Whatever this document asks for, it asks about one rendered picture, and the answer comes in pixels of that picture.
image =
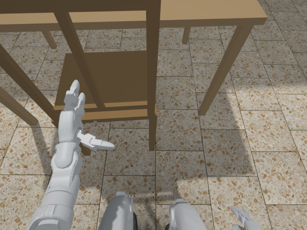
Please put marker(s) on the left robot hand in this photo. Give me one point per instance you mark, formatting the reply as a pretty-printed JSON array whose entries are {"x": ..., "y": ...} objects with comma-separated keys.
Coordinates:
[{"x": 70, "y": 121}]

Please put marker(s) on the right robot hand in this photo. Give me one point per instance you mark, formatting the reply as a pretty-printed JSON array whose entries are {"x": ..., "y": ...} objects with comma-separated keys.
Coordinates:
[{"x": 245, "y": 218}]

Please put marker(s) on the chair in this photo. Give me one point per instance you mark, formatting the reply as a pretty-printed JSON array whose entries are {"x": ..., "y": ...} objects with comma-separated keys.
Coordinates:
[{"x": 118, "y": 86}]

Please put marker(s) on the robot left forearm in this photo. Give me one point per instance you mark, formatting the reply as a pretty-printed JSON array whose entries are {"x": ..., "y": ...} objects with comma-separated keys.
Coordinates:
[{"x": 56, "y": 209}]

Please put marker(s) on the table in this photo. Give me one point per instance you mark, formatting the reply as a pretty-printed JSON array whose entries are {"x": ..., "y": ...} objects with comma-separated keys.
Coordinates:
[{"x": 174, "y": 13}]

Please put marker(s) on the right robot thigh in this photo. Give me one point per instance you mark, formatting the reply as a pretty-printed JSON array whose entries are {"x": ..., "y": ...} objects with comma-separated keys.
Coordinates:
[{"x": 182, "y": 216}]

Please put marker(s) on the robot left shin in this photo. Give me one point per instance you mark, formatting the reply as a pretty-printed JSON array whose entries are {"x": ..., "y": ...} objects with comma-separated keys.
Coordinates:
[{"x": 129, "y": 224}]

